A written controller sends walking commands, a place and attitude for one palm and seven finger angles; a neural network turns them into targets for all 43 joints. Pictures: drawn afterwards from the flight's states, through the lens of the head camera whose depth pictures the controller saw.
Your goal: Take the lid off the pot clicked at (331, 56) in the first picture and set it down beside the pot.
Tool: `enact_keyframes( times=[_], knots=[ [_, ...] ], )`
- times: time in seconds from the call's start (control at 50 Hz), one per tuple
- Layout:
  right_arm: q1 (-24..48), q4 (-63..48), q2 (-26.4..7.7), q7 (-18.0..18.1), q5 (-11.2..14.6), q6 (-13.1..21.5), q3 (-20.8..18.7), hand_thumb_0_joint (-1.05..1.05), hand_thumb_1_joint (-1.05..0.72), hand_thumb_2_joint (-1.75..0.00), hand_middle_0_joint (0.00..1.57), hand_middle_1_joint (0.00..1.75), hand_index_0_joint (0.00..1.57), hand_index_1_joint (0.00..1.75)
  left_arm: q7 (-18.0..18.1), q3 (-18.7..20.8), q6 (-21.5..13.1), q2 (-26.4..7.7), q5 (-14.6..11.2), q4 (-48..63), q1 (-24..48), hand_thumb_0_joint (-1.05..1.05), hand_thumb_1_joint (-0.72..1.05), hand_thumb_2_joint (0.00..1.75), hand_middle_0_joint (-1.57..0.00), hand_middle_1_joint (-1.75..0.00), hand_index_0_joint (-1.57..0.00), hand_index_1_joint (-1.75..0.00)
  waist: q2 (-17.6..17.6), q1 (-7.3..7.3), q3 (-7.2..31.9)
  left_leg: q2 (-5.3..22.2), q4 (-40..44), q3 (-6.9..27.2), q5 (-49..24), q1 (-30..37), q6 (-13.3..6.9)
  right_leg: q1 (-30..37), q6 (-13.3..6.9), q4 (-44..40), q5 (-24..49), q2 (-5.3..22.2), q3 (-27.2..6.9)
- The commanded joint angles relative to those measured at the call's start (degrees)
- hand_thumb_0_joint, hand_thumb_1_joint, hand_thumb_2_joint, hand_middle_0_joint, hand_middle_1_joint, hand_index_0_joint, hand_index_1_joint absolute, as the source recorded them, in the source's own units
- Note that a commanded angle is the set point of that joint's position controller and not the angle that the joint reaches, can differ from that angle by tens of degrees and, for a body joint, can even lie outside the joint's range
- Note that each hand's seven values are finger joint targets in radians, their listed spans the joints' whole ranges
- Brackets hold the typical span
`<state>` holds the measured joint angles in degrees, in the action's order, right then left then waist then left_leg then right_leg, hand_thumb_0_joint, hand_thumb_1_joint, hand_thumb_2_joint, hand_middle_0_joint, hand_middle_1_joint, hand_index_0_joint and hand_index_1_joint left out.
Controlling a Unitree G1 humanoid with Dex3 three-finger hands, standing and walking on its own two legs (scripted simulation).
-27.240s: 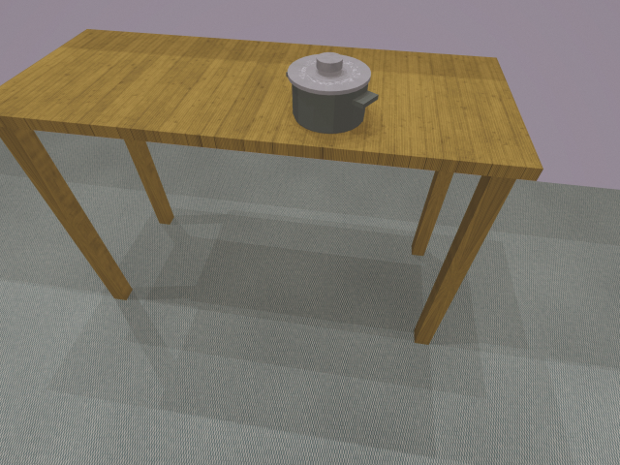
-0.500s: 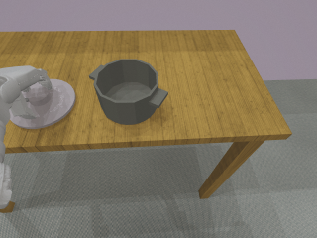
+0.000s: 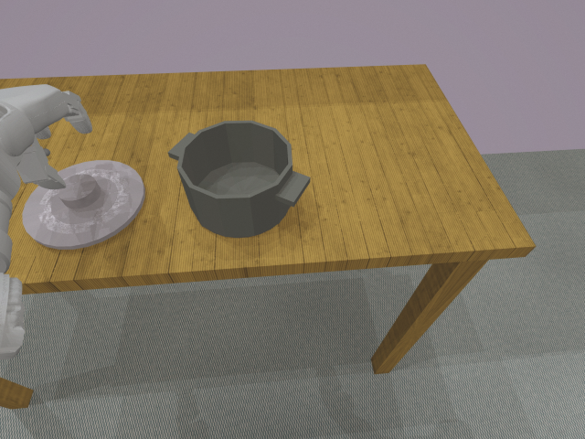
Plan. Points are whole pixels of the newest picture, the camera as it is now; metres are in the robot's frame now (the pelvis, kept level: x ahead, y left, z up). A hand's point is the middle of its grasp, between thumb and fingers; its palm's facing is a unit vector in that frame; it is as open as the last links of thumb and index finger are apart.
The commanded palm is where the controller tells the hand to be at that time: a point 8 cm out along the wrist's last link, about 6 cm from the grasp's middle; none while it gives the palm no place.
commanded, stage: raise the empty hand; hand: left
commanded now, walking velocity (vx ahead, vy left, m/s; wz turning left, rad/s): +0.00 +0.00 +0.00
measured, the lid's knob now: (79, 191) +0.46 +0.31 +0.07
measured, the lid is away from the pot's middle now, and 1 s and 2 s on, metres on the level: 0.24 0.24 0.24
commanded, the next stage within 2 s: draw the hand back to the body in 0.70 s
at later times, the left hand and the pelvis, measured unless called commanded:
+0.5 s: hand (15, 114) +0.45 +0.31 +0.22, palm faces -0.25 -0.07 -0.96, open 11.0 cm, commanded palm +0.44 +0.31 +0.28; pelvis +0.00 -0.01 +0.00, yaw +1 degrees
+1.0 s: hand (26, 112) +0.44 +0.30 +0.22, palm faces -0.23 -0.06 -0.97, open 11.0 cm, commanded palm +0.41 +0.30 +0.29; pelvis +0.00 -0.02 +0.00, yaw +0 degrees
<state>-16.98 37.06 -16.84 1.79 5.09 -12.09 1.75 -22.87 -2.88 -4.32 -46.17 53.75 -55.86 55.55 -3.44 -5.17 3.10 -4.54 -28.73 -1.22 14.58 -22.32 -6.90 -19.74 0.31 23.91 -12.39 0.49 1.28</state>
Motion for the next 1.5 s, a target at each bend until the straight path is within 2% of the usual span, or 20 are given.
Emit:
enact_keyframes(
  times=[0.0,0.06,0.1,0.2,0.28,0.34,0.44,0.56,0.64,0.76,0.98,1.08,1.14,1.26,1.28,1.32,1.34,1.38,1.46,1.48],
  knots=[
    [-0.09,-5.92,-9.77,0.69,-0.11,1.35,-3.82,0.00,-0.90,-0.90,0.20,0.30,0.20,0.30,0.90,4.23,1.48,-17.78,-0.64,15.18,30.75,0.00,-0.10,0.83,-0.43,-0.70,-0.43,-0.70,-2.89,-0.13,21.25,4.49,3.15,7.69,-25.71,19.15,4.60,2.18,-3.45,-1.44,9.89,-3.44,0.82],
    [-0.21,-6.39,-9.64,1.06,-0.44,2.34,-4.10,0.00,-0.90,-0.90,0.20,0.30,0.20,0.30,0.82,7.39,0.82,-21.50,-0.75,20.76,33.80,0.00,-0.10,0.83,-0.43,-0.70,-0.43,-0.70,-5.07,-0.08,25.90,4.67,2.40,9.02,-32.55,24.56,5.21,2.54,-3.39,-1.68,11.45,-3.69,0.57],
    [-0.55,-5.54,-9.52,1.22,-0.51,2.51,-3.72,0.00,-0.90,-0.90,0.20,0.30,0.20,0.30,0.51,8.14,1.22,-21.69,-0.75,14.76,29.25,0.00,-0.10,0.83,-0.43,-0.70,-0.43,-0.70,-3.59,0.25,23.06,4.28,2.37,7.84,-32.77,22.13,4.89,3.38,-3.33,-1.91,12.45,-3.68,0.67],
    [0.63,-5.57,-9.65,0.15,0.20,2.10,-3.46,0.00,-0.90,-0.90,0.20,0.30,0.20,0.30,-1.26,0.15,3.99,-13.30,-0.78,9.31,26.62,0.00,-0.10,0.83,-0.43,-0.70,-0.43,-0.70,-2.04,0.04,15.17,4.39,3.97,6.80,-25.56,16.45,5.05,1.71,-3.38,-2.15,9.38,-3.47,1.37],
    [1.14,-6.65,-9.69,0.12,-0.41,2.60,-3.98,0.00,-0.90,-0.90,0.20,0.30,0.20,0.30,-1.90,4.00,4.05,-18.70,-0.46,22.00,35.46,0.00,-0.10,0.83,-0.43,-0.70,-0.43,-0.70,-6.85,-0.43,24.35,4.07,2.32,8.36,-34.83,24.59,5.44,3.16,-3.66,-2.41,12.90,-3.76,0.69],
    [0.36,-5.97,-10.19,0.85,-0.35,2.52,-3.31,0.00,-0.90,-0.90,0.20,0.30,0.20,0.30,-2.22,8.94,4.04,-24.83,-1.00,16.42,32.49,0.00,-0.10,0.83,-0.43,-0.70,-0.43,-0.70,-2.21,0.14,23.40,3.44,2.61,6.68,-32.20,20.17,4.41,7.17,-3.47,-2.39,15.25,-3.32,0.63],
    [1.55,-6.06,-9.79,0.02,0.21,2.65,-3.81,0.00,-0.90,-0.90,0.20,0.30,0.20,0.30,-3.67,-0.49,6.13,-13.85,-0.53,14.01,33.05,0.00,-0.10,0.83,-0.43,-0.70,-0.43,-0.70,-5.57,-0.55,17.74,4.28,3.45,7.63,-31.55,20.73,5.91,1.40,-3.69,-2.81,10.92,-3.53,1.69],
    [1.82,-6.58,-9.39,-0.08,-0.23,2.51,-3.31,0.00,-0.90,-0.90,0.20,0.30,0.20,0.30,-4.23,2.96,7.06,-18.51,-0.10,20.01,37.28,0.00,-0.10,0.83,-0.43,-0.70,-0.43,-0.70,-4.23,-0.25,23.37,3.66,2.94,7.15,-32.46,21.69,5.04,5.11,-3.43,-2.61,13.53,-3.51,0.98],
    [0.91,-5.48,-10.03,0.47,0.28,2.45,-3.08,0.00,-0.90,-0.90,0.20,0.30,0.20,0.30,-4.83,0.32,8.29,-16.23,-0.21,11.41,36.27,0.00,-0.10,0.83,-0.43,-0.70,-0.43,-0.70,-1.21,-0.98,17.58,3.45,4.14,6.25,-25.24,17.76,4.62,3.57,-3.57,-3.33,10.96,-3.36,1.61],
    [1.38,-6.33,-9.53,0.43,0.00,2.48,-2.93,0.00,-0.90,-0.90,0.20,0.30,0.20,0.30,-4.41,1.48,7.76,-18.40,1.25,15.12,38.21,0.00,-0.10,0.83,-0.43,-0.70,-0.43,-0.70,-2.26,-0.21,22.03,3.59,3.72,5.84,-27.49,18.63,4.18,5.90,-3.41,-2.24,12.79,-3.35,0.95],
    [5.47,-10.23,-8.90,-0.28,-0.06,3.20,-2.87,0.00,-0.90,-0.90,0.20,0.30,0.20,0.30,-4.84,10.49,7.02,-24.21,-1.80,28.20,22.51,0.00,-0.10,0.83,-0.43,-0.70,-0.43,-0.70,-4.89,2.81,23.52,4.06,2.37,5.87,-37.88,20.42,3.05,10.70,-3.03,-1.47,17.82,-2.67,0.14],
    [6.40,-10.07,-9.12,-0.32,0.39,2.81,-2.63,0.00,-0.90,-0.90,0.20,0.30,0.20,0.30,-5.90,9.20,8.98,-21.11,-3.62,25.94,15.92,0.00,-0.10,0.83,-0.43,-0.70,-0.43,-0.70,-0.56,2.52,15.70,3.96,3.87,4.70,-27.00,15.72,2.76,8.85,-2.88,-2.57,13.49,-2.56,0.77],
    [8.02,-10.81,-9.04,-0.36,0.72,2.73,-2.91,0.00,-0.90,-0.90,0.20,0.30,0.20,0.30,-5.95,6.38,9.51,-18.20,-4.39,32.46,17.91,0.00,-0.10,0.83,-0.43,-0.70,-0.43,-0.70,-3.57,1.88,16.64,3.93,4.26,5.30,-24.97,17.96,2.76,7.44,-3.21,-3.06,11.26,-2.36,0.84],
    [9.38,-10.87,-8.21,0.19,0.13,3.13,-2.30,0.00,-0.90,-0.90,0.20,0.30,0.20,0.30,-5.23,11.42,9.17,-22.57,-4.18,38.21,16.95,0.00,-0.10,0.83,-0.43,-0.70,-0.43,-0.70,-3.61,3.19,20.16,3.58,4.84,6.19,-23.39,19.03,2.95,9.59,-3.51,-2.72,10.41,-2.55,0.80],
    [0.55,-13.98,-3.53,0.60,-0.02,7.86,-2.24,0.00,-0.90,-0.90,0.20,0.30,0.20,0.30,6.34,19.20,2.04,-5.71,-39.71,42.44,21.64,0.00,-0.10,0.83,-0.43,-0.70,-0.43,-0.70,-2.19,1.45,13.72,7.98,7.01,8.16,-15.26,28.63,6.18,2.06,-4.84,-3.68,5.05,-2.50,1.90],
    [5.16,-12.02,-5.30,1.49,-0.40,9.93,-1.14,0.00,-0.90,-0.90,0.20,0.30,0.20,0.30,14.34,12.67,0.04,2.42,-44.00,37.02,9.27,0.00,-0.10,0.83,-0.43,-0.70,-0.43,-0.70,0.10,2.12,9.12,10.54,11.97,13.40,-4.47,29.92,7.25,-0.18,-4.70,-4.53,-1.92,-2.69,0.50],
    [5.93,-11.81,-6.23,2.03,-0.35,10.64,-1.49,0.00,-0.90,-0.90,0.20,0.30,0.20,0.30,16.57,15.49,-0.27,2.61,-49.16,34.88,4.60,0.00,-0.10,0.83,-0.43,-0.70,-0.43,-0.70,3.63,2.26,7.08,10.28,12.58,11.92,1.50,27.01,5.90,1.64,-4.55,-5.32,-1.31,-2.31,-0.35],
    [6.42,-10.29,-7.06,2.75,-0.79,11.28,-1.13,0.00,-0.90,-0.90,0.20,0.30,0.20,0.30,20.80,23.00,-1.05,-3.68,-53.10,37.12,1.51,0.00,-0.10,0.83,-0.43,-0.70,-0.43,-0.70,4.81,4.16,7.37,8.23,11.94,7.62,-0.97,21.66,4.12,8.86,-4.29,-6.15,4.34,-2.00,-1.17],
    [8.44,-9.41,-6.48,2.48,-2.26,14.66,-0.65,0.00,-0.90,-0.90,0.20,0.30,0.20,0.30,25.55,28.50,-5.09,-7.56,-55.38,57.53,11.00,0.00,0.00,0.84,-0.41,-0.66,-0.41,-0.66,-12.56,4.69,14.64,8.10,10.26,7.17,-17.75,28.36,6.67,12.14,-4.46,-5.30,10.38,-1.68,-0.88],
    [8.57,-8.90,-5.92,2.32,-2.56,15.49,-0.65,0.00,-0.90,-0.90,0.20,0.30,0.20,0.30,26.36,29.34,-5.15,-6.05,-56.01,56.15,6.55,0.00,0.03,0.84,-0.40,-0.65,-0.40,-0.65,-13.24,5.04,13.50,8.44,9.57,6.98,-21.91,28.92,7.17,12.23,-4.44,-4.97,11.38,-1.84,-0.67]
  ],
)
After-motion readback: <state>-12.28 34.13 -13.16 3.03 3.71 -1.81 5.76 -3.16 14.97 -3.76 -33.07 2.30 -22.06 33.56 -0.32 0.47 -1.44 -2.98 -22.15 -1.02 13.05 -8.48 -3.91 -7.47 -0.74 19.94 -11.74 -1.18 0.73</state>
